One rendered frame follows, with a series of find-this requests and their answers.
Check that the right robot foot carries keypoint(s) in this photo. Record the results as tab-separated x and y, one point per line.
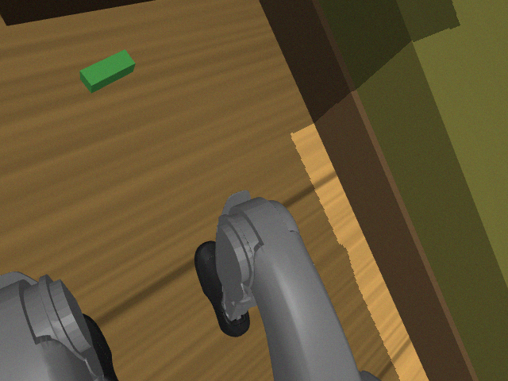
205	265

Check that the bed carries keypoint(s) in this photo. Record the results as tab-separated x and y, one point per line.
410	100

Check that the left robot foot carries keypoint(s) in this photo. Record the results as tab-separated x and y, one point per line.
102	349

